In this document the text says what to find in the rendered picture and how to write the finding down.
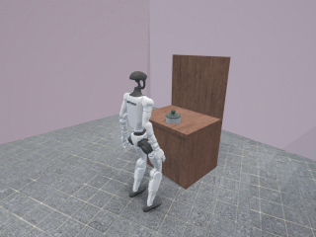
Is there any robot right upper arm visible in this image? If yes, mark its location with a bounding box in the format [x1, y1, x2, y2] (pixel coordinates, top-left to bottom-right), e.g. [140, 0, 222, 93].
[141, 97, 154, 130]

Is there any table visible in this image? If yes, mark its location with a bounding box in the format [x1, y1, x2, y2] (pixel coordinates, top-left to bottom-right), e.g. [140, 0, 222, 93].
[143, 54, 231, 190]

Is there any right robot hand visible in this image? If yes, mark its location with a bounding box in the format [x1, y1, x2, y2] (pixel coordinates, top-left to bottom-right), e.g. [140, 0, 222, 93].
[154, 148, 166, 166]

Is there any pot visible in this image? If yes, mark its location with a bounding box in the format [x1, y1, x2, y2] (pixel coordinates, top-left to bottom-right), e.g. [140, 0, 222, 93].
[166, 117, 181, 124]

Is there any left robot hand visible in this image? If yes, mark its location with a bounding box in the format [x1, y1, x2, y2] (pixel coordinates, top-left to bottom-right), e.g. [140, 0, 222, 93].
[120, 135, 130, 150]

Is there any robot left forearm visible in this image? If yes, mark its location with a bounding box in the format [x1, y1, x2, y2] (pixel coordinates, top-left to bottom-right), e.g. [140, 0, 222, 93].
[119, 117, 128, 136]

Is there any robot right forearm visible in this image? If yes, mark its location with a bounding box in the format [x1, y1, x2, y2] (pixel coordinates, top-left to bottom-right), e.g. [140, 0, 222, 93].
[145, 122, 160, 151]

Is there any left robot foot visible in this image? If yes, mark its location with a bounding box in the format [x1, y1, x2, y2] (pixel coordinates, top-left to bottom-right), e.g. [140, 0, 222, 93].
[129, 186, 146, 198]

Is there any left robot shin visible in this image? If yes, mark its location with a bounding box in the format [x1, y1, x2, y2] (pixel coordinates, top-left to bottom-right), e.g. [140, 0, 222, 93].
[132, 159, 146, 192]

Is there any robot left upper arm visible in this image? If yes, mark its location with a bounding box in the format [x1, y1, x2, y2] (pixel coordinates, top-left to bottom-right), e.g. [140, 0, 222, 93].
[119, 93, 131, 119]

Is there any lid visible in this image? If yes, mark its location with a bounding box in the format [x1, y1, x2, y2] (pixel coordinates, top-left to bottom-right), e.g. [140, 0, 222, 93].
[165, 113, 181, 119]

